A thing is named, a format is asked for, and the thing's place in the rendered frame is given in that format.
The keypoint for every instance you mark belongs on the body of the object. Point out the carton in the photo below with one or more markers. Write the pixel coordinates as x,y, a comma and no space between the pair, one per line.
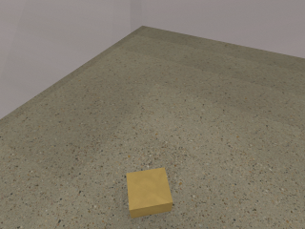
149,192

